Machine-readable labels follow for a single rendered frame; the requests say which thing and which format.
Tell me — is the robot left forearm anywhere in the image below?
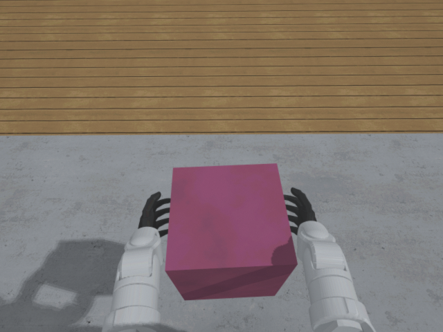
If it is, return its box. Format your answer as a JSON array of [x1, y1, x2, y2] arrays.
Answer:
[[102, 227, 164, 332]]

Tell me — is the carton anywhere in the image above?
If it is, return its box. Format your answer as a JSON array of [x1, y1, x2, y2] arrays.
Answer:
[[165, 163, 298, 300]]

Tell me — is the left robot hand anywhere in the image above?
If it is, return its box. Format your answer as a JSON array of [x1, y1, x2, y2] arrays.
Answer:
[[138, 192, 170, 237]]

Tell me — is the right robot hand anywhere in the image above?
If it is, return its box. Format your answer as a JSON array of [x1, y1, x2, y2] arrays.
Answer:
[[284, 187, 317, 235]]

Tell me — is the robot right forearm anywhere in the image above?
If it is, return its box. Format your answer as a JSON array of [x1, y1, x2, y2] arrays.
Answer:
[[297, 221, 376, 332]]

